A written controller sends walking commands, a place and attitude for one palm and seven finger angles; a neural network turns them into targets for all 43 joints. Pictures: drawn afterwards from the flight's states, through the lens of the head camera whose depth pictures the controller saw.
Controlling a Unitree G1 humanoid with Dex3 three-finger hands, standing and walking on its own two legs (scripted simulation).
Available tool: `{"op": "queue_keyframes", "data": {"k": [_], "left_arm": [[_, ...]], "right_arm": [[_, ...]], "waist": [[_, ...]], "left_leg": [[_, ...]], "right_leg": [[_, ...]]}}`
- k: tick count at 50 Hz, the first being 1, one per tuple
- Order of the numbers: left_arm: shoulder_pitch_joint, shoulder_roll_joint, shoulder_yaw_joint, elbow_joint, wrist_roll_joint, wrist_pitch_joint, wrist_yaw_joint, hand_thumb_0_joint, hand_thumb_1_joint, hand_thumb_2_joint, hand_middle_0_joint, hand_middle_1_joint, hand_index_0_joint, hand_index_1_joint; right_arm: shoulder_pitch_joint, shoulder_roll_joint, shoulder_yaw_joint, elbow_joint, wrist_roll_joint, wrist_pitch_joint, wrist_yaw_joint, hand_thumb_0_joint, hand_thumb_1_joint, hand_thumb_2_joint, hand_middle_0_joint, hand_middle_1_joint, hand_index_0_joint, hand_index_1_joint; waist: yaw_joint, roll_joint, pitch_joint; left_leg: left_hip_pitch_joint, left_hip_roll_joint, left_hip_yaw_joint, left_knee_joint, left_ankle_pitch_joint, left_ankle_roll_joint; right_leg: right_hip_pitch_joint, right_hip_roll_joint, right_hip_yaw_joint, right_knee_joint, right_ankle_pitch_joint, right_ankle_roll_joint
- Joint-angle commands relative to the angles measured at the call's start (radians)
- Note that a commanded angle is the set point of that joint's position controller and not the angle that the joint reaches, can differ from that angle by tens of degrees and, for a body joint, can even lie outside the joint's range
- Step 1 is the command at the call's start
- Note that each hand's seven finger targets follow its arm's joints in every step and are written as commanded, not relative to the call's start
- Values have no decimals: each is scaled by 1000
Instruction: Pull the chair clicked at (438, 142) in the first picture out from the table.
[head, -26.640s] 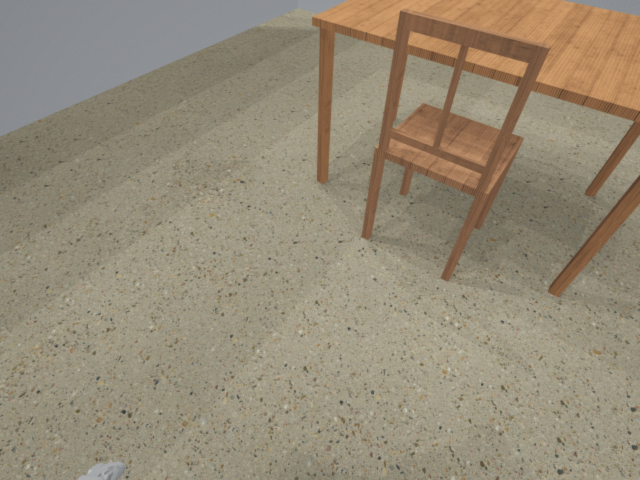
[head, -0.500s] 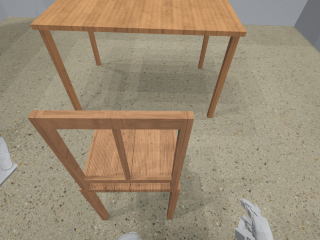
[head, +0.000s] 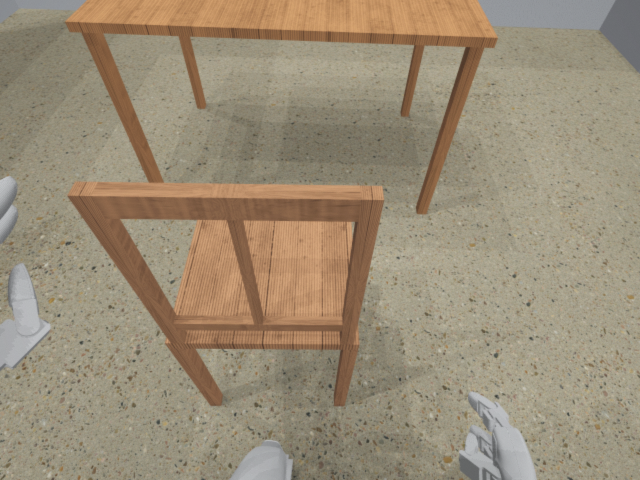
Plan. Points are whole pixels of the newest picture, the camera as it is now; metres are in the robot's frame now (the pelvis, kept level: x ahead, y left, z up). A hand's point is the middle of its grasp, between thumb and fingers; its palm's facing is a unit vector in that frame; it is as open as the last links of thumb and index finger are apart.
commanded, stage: step back with the hand held close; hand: left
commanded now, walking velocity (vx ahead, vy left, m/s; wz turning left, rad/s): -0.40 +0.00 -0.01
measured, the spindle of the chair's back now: (248, 277) +0.41 +0.16 -0.06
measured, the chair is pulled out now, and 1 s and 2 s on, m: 0.62 0.62 0.62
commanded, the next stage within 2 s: stop stepping back and stand still in 0.12 s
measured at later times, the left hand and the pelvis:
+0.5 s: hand out of the picture +0.11 +0.23 +0.18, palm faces +0.42 -0.76 -0.49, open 7.4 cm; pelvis -0.09 -0.03 +0.01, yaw -1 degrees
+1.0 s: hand out of the picture +0.08 +0.25 +0.17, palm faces +0.49 -0.77 -0.41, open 7.5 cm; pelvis -0.11 -0.02 +0.01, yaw +1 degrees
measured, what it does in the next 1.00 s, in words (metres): walks backwards: left foot, then left foot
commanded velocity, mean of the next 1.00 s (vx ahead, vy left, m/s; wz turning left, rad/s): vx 0.00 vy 0.03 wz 0.00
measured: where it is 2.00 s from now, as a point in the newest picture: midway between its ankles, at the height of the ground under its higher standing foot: outside the picture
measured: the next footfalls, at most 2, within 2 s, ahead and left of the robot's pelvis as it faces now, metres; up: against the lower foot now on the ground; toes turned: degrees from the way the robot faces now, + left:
left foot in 0.12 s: +0.06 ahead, +0.12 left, +0.00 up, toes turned +1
left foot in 0.58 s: -0.07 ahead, +0.10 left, +0.00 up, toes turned +2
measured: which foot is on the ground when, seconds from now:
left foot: up 0.00-0.10, down 0.12-0.38, up 0.40-0.56, down 0.58-1.00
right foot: down 0.00-1.00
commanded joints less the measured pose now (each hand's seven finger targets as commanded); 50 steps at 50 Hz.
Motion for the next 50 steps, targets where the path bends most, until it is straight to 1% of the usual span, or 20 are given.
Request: {"op": "queue_keyframes", "data": {"k": [1,3,4,5,7,8,11,15,17,18,19,20,22,25,27,30,32,37,42,50], "left_arm": [[-24,177,135,-94,14,-26,44,0,900,900,-200,-300,-200,-300],[-36,189,151,-61,29,-26,51,0,900,900,-200,-300,-200,-300],[-45,180,142,-80,22,-34,49,0,900,900,-200,-300,-200,-300],[-49,193,146,-129,12,-39,49,0,900,900,-200,-300,-200,-300],[-9,152,115,-122,0,-37,32,0,900,900,-200,-300,-200,-300],[63,149,126,-120,-7,-28,30,0,900,900,-200,-300,-200,-300],[26,156,118,-271,7,-17,36,0,900,900,-200,-300,-200,-300],[135,193,180,-259,-6,-2,45,0,900,900,-200,-300,-200,-300],[100,216,205,-184,-4,-6,52,0,900,900,-200,-300,-200,-300],[69,230,211,-159,6,-1,52,0,900,900,-200,-300,-200,-300],[67,214,193,-107,11,15,54,0,900,900,-200,-300,-200,-300],[44,182,159,-68,3,26,60,0,900,900,-200,-300,-200,-300],[-38,164,119,-13,6,33,64,0,900,900,-200,-300,-200,-300],[-105,152,85,16,35,16,62,0,900,900,-200,-300,-200,-300],[-104,145,72,-23,45,-1,64,0,900,900,-200,-300,-200,-300],[-58,168,96,-138,48,-27,66,0,900,900,-200,-300,-200,-300],[-67,179,116,-164,61,-28,64,0,900,900,-200,-300,-200,-300],[-34,151,126,-60,46,-35,63,0,900,900,-200,-300,-200,-300],[-89,114,75,23,43,-29,55,0,900,900,-200,-300,-200,-300],[-132,135,77,-91,46,-19,66,0,900,900,-200,-300,-200,-300]], "right_arm": [[-121,-81,-41,-151,-4,-13,-25,0,-900,-900,200,300,200,300],[-144,-93,-24,-156,-4,4,-44,0,-900,-900,200,300,200,300],[-117,-100,-29,-161,-1,10,-52,0,-900,-900,200,300,200,300],[-103,-132,-49,-173,4,11,-53,0,-900,-900,200,300,200,300],[-55,-145,-80,-180,7,1,-20,0,-900,-900,200,300,200,300],[-70,-131,-78,-170,-17,-10,-17,0,-900,-900,200,300,200,300],[-59,-142,-74,-171,-14,-20,0,0,-900,-900,200,300,200,300],[-39,-156,-66,-216,14,-13,-2,0,-900,-900,200,300,200,300],[-25,-146,-53,-216,18,-12,-11,0,-900,-900,200,300,200,300],[-4,-151,-62,-211,20,-4,-16,0,-900,-900,200,300,200,300],[6,-155,-80,-215,25,7,-25,0,-900,-900,200,300,200,300],[6,-149,-75,-195,21,12,-28,0,-900,-900,200,300,200,300],[4,-145,-54,-167,12,17,-24,0,-900,-900,200,300,200,300],[-25,-142,-44,-169,7,1,-30,0,-900,-900,200,300,200,300],[-13,-150,-53,-172,6,-20,-34,0,-900,-900,200,300,200,300],[-2,-178,-72,-194,12,-39,-25,0,-900,-900,200,300,200,300],[-14,-151,-51,-190,13,-42,-18,0,-900,-900,200,300,200,300],[21,-150,-62,-174,23,-62,-13,0,-900,-900,200,300,200,300],[18,-156,-58,-166,17,-45,-10,0,-900,-900,200,300,200,300],[-18,-141,-41,-178,11,-40,-16,0,-900,-900,200,300,200,300]], "waist": [[-46,-168,-123],[-52,-177,-121],[-52,-167,-160],[-43,-97,-195],[-32,81,-266],[-25,225,-278],[-24,161,-245],[-33,185,-206],[-49,95,-150],[-52,-45,-155],[-58,-193,-119],[-64,-219,-85],[-90,-201,-66],[-70,-203,-40],[-59,-168,-25],[-31,34,-68],[-43,229,-30],[-43,23,-53],[-55,-127,-3],[-39,24,-67]], "left_leg": [[113,-59,-6,212,-207,-2],[144,-66,47,-119,-69,11],[248,-49,71,-281,189,22],[378,55,1,-332,576,58],[582,260,-127,-277,961,141],[526,280,-162,-271,928,185],[428,246,-135,-273,790,168],[211,138,-60,-284,34,106],[99,49,-2,-239,-297,57],[101,-8,57,-134,-376,27],[178,-70,70,82,-312,6],[238,-80,53,276,-226,8],[229,-59,23,329,-168,25],[281,-56,75,-8,-209,61],[318,-65,79,-241,-206,77],[308,52,-62,-394,-79,117],[123,110,-158,-509,-333,132],[82,30,-42,-365,-259,92],[194,-28,4,-264,-247,69],[215,21,-32,-397,-172,82]], "right_leg": [[-57,-361,230,-186,587,-161],[54,-264,127,-62,786,-74],[78,-205,70,17,796,-28],[27,-134,35,81,663,17],[-173,-68,62,226,-109,12],[-177,-63,80,296,-225,21],[-106,-78,55,190,-94,20],[95,-77,-19,-70,25,26],[159,-106,-9,-174,43,6],[80,-154,67,-211,-153,-21],[-135,-259,289,-329,-404,-85],[-273,-364,408,-406,-466,-140],[-281,-384,319,-371,-375,-135],[-188,-316,171,-329,-300,-82],[-103,-271,154,-300,-261,-57],[22,-152,59,-100,-22,-3],[81,-104,-19,23,-41,14],[192,-115,31,-125,46,13],[4,-164,156,-292,-188,-13],[143,-123,71,-199,35,5]]}}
